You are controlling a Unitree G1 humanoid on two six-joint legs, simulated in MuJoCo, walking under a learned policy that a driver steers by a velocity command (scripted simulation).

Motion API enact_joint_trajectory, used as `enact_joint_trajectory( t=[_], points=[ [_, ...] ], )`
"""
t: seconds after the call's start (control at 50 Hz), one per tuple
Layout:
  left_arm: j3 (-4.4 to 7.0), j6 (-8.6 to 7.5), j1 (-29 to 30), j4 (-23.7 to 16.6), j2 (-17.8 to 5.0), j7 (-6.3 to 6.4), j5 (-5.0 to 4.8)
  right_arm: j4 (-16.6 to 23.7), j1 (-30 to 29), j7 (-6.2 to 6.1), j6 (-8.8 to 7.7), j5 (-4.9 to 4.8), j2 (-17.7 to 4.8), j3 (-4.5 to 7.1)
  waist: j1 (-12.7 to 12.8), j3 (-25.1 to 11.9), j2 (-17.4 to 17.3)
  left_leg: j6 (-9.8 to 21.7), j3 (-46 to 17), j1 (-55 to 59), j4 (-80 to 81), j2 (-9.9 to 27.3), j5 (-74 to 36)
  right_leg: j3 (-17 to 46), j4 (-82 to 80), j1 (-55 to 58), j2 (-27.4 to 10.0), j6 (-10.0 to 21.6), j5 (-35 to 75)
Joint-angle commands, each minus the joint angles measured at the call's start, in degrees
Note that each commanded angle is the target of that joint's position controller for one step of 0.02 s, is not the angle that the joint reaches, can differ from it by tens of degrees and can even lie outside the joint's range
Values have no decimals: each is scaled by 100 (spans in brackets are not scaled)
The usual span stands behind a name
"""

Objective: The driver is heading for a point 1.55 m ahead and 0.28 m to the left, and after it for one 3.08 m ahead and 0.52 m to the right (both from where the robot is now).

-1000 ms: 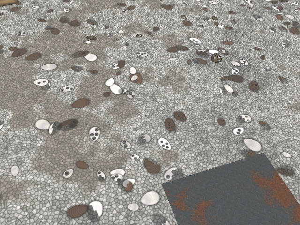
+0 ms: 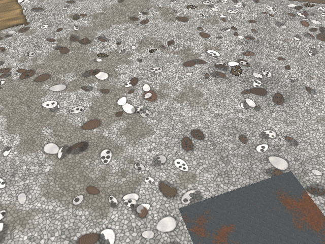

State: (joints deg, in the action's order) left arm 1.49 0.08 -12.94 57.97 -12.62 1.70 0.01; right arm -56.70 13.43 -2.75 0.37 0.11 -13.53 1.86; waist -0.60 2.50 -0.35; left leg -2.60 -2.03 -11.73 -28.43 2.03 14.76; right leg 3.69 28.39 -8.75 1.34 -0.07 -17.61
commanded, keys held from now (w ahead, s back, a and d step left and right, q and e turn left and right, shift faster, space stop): no key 0.08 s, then w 0.92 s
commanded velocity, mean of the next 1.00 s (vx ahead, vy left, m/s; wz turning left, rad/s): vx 0.34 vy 0.00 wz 0.00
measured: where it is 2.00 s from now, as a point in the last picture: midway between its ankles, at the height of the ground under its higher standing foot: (163, 157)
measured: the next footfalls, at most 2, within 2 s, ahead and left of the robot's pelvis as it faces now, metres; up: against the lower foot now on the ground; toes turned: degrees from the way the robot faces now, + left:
right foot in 0.76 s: +0.41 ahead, -0.10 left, +0.00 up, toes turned -1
left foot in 1.30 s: +0.73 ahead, +0.14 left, +0.00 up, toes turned +3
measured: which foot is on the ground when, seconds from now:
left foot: down 0.00-0.78, up 0.80-1.00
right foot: down 0.00-0.32, up 0.34-0.74, down 0.76-1.00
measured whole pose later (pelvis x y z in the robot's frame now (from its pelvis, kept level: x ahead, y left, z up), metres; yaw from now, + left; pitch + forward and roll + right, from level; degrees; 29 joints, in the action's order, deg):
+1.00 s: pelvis +0.37 -0.02 +0.01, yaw +1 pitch +0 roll -2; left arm 2.6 -5.9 -16.5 57.3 -13.8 -1.8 0.1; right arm -51.6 11.6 -1.1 -4.9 -0.9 -15.9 3.2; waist 2.1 1.2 -2.6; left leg 1.5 -2.2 -35.5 -61.0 7.7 12.0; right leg -3.5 16.3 -8.1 4.7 4.6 -8.2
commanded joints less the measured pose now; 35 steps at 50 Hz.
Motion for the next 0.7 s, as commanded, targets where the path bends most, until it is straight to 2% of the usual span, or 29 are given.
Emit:
enact_joint_trajectory(
  t=[0.02,0.08,0.1,0.14,0.16,0.18,0.22,0.24,0.26,0.28,0.3,0.32,0.34,0.36,0.38,0.4,0.42,0.44,0.46,0.5,0.56,0.6,0.64,0.68,0.7],
  points=[
    [96,-40,-162,-75,-602,27,-2,87,168,-21,-45,-2,-601,102,8,-7,45,69,89,181,342,-32,-906,86,-569,-375,-149,74,1078],
    [81,-35,-209,15,-582,35,-4,-5,204,-22,-45,-5,-571,85,14,13,37,80,96,164,351,-43,-877,62,-576,-392,-137,65,1034],
    [69,-26,-316,89,-542,42,-7,-86,308,-25,-38,-6,-500,65,19,-113,73,91,194,206,326,-131,-330,23,-630,-348,-92,89,434],
    [132,4,-364,94,-734,69,-78,-103,268,-43,-34,-67,-511,79,79,175,274,209,432,-223,-37,-394,1447,193,-757,-656,-116,339,-1787],
    [153,-15,-392,56,-812,72,-94,-47,172,-41,-71,-69,-510,75,128,447,393,281,420,-580,-205,-411,1915,486,-946,-864,-306,501,-2565],
    [180,-68,-516,49,-902,62,-115,23,61,-19,-148,-77,-438,54,197,634,590,326,433,-899,-476,-405,1903,929,-1178,-892,-607,687,-2980],
    [274,-191,-689,71,-1154,28,-161,90,17,88,-354,-127,-212,5,232,728,1189,385,498,-1220,-1404,-337,1133,2092,-1713,-760,-1425,1157,-3246],
    [277,-230,-601,27,-1127,14,-176,103,27,146,-443,-155,-230,9,173,807,1161,498,358,-1156,-1516,-200,1083,2341,-1808,-945,-1603,1277,-3095],
    [257,-255,-374,-54,-1071,-2,-189,75,185,197,-515,-193,-205,8,-6,855,1112,625,348,-877,-1147,-150,1145,2213,-1726,-1118,-1574,1232,-2842],
    [225,-257,-47,-158,-980,-24,-214,-68,589,229,-565,-210,-177,17,-279,821,1014,728,399,-128,-369,-182,1013,1767,-1464,-1450,-1315,1029,-2454],
    [185,-264,210,-268,-837,-35,-210,-296,1110,240,-588,-178,-277,72,-492,710,685,723,271,701,185,-226,604,1168,-858,-1802,-892,771,-1755],
    [93,-319,365,-382,-491,-46,-164,-486,1804,239,-610,-127,-697,198,-675,403,-422,934,-1077,1497,860,536,994,196,775,-2388,-233,386,-878],
    [78,-439,445,-653,-372,-14,-158,-594,2473,332,-654,-117,-1468,372,-787,118,-1926,1707,-3553,2032,1868,1805,1561,-360,2425,-3247,287,142,-1218],
    [135,-534,441,-666,-626,-32,-248,-503,2107,350,-716,-13,-1070,226,-517,289,-1273,1898,-4140,1825,2017,2099,1691,172,3499,-3645,5,219,-1421],
    [138,-602,294,-601,-629,-95,-295,-360,1675,349,-755,-29,-761,145,-299,588,-814,1757,-3476,1709,1920,1948,1328,252,3924,-3913,-272,345,-929],
    [137,-644,195,-504,-586,-133,-268,-256,1442,368,-768,-45,-669,115,-217,535,-577,1554,-2778,1722,1917,1648,961,154,3923,-3935,-465,435,-402],
    [184,-672,315,-520,-670,-153,-223,-214,1336,382,-748,-63,-615,86,-197,558,-429,1399,-2259,1784,1952,1494,320,49,3702,-4021,-606,460,4],
    [228,-680,462,-556,-722,-185,-167,-227,1383,376,-705,-46,-435,25,-217,486,-454,1249,-1714,1755,1986,1268,-425,-57,3432,-3843,-710,440,290],
    [227,-671,512,-575,-636,-228,-149,-270,1541,357,-657,-22,-333,-11,-242,381,-575,1193,-1341,1774,1985,1116,-1042,-195,3211,-3689,-712,384,453],
    [175,-625,765,-676,-399,-287,-128,-293,1747,283,-577,-8,-386,-19,-290,308,-540,1229,-895,1748,2003,989,-1739,-422,2688,-3605,-647,218,713],
    [55,-599,1601,-1032,-183,-322,-134,-192,1677,170,-516,8,-657,16,-395,491,-458,1245,-520,1100,2238,869,-1630,-618,1322,-3087,-461,38,1349],
    [34,-587,1918,-1170,-261,-357,-159,-209,1779,142,-522,-22,-791,58,-433,581,-581,1282,-419,824,2399,910,-1483,-725,790,-2628,-333,19,1679],
    [40,-581,2079,-1296,-393,-392,-185,-253,1811,134,-534,-91,-814,95,-356,692,-610,1259,-388,954,2420,1087,-1598,-603,483,-2491,-347,128,1828],
    [88,-605,2051,-1365,-565,-425,-183,-254,1731,132,-510,-121,-843,140,-178,611,-580,1158,-304,1356,2167,1243,-2237,-534,245,-2330,-318,303,1734],
    [146,-620,1854,-1344,-695,-431,-177,-223,1644,134,-486,-104,-900,167,-9,408,-620,1089,-226,1536,1835,1274,-3146,-582,215,-1990,-216,404,1618]
  ],
)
